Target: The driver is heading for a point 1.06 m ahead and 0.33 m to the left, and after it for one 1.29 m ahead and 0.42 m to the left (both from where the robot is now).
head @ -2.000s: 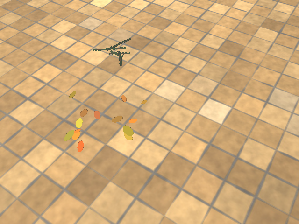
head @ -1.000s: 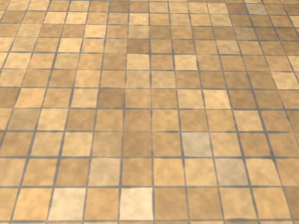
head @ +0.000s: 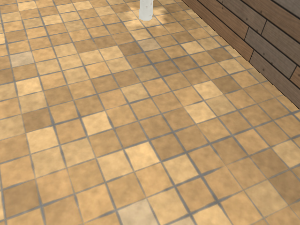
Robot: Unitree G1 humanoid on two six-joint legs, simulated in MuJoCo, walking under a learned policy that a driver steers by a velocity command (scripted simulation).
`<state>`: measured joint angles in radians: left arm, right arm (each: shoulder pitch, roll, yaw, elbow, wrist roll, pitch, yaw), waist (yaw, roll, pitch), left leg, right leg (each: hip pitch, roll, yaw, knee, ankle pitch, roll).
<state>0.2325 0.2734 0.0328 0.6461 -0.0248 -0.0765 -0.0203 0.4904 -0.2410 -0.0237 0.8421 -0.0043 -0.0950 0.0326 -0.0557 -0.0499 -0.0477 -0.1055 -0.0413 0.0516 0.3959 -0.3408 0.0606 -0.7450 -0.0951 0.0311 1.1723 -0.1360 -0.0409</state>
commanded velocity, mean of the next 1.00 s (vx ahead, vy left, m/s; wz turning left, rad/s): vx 0.98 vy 0.00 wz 0.45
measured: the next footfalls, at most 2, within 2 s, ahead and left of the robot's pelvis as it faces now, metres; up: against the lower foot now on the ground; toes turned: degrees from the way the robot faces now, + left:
right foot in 0.26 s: +0.46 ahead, -0.10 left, +0.00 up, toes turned -1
left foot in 0.74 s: +0.89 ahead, +0.15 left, +0.00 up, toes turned +17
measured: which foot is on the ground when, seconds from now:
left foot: down 0.00-0.28, up 0.30-0.72, down 0.74-1.00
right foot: up 0.00-0.24, down 0.26-0.76, up 0.78-1.00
